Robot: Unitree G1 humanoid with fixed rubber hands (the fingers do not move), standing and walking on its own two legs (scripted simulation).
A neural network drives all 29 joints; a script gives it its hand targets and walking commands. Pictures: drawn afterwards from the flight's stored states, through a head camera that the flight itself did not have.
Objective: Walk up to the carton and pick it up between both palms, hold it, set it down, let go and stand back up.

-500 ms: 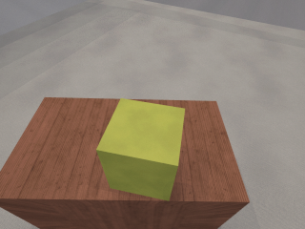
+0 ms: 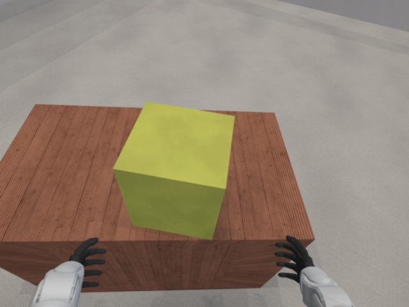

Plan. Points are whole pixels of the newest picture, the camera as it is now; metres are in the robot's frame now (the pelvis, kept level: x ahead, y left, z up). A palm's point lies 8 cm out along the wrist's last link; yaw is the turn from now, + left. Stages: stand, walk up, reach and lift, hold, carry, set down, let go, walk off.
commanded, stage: reach and lift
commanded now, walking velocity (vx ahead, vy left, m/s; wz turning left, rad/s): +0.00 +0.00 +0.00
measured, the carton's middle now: (180, 173) +0.43 +0.05 -0.04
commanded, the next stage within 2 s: none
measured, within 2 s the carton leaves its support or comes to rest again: neither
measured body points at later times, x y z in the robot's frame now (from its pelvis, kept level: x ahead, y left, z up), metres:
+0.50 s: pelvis -0.01 +0.01 +0.02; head +0.03 +0.02 +0.46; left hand +0.18 +0.27 -0.08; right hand +0.15 -0.18 -0.08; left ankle +0.02 +0.15 -0.72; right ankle +0.01 -0.10 -0.72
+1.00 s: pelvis +0.01 +0.02 +0.03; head +0.02 +0.04 +0.47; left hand +0.19 +0.27 -0.06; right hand +0.17 -0.17 -0.06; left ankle +0.02 +0.15 -0.72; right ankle +0.01 -0.10 -0.72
